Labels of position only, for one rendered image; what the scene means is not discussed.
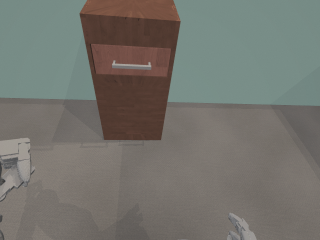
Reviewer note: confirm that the left robot hand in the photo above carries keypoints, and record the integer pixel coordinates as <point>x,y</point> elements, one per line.
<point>15,156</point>

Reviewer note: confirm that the handle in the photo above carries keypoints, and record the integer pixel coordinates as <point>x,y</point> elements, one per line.
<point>131,66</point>

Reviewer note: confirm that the drawer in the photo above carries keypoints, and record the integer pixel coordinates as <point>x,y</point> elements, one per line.
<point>104,55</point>

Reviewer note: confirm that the cabinet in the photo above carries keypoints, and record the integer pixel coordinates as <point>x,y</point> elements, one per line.
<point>131,107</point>

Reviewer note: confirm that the right robot hand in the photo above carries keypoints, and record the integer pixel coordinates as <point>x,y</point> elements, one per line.
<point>242,228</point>

